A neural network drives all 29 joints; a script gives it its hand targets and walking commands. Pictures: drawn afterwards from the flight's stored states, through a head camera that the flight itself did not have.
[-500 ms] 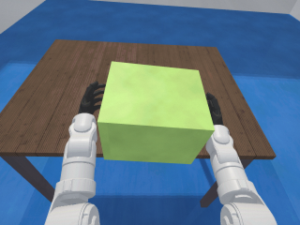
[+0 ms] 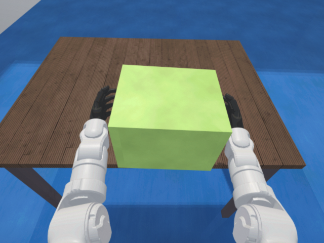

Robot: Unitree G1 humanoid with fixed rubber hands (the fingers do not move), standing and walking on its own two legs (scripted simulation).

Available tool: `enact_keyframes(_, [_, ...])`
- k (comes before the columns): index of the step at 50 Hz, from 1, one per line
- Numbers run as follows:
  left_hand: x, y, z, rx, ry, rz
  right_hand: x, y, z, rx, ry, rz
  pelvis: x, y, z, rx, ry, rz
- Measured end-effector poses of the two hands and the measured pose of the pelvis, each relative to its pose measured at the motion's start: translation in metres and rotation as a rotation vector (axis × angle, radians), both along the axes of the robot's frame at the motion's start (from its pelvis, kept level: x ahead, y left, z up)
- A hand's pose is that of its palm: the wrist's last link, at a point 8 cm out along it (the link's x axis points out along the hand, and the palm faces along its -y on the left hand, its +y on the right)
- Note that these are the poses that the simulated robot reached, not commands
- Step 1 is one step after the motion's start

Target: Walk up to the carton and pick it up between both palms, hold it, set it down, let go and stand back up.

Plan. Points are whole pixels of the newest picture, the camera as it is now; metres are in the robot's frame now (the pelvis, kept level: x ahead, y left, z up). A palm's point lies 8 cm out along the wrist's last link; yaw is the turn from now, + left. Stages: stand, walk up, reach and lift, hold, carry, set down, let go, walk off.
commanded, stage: set down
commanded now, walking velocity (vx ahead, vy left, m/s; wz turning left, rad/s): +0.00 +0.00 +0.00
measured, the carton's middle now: (167, 118) +0.43 -0.04 +0.08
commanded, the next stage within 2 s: none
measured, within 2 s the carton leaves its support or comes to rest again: rests again in 1.02 s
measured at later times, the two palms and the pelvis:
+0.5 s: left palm (106, 115) +0.44 +0.12 +0.09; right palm (233, 122) +0.40 -0.22 +0.08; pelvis +0.00 +0.00 +0.00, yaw +0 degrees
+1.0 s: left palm (109, 121) +0.45 +0.11 +0.06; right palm (230, 129) +0.40 -0.22 +0.05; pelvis +0.01 +0.00 +0.00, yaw -1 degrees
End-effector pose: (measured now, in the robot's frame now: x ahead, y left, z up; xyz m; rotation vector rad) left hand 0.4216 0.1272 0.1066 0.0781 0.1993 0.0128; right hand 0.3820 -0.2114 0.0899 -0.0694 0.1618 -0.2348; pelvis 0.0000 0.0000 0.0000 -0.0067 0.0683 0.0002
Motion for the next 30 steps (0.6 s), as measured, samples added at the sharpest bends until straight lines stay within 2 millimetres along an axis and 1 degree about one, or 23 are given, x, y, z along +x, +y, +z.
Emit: enact_keyframes(30, [0.028,-0.013,-0.024,0.007,0.056,-0.018,0.021,-0.013,-0.017,-0.001,0.051,-0.015,0.006,-0.001,-0.001,0.002,0.122,-0.01])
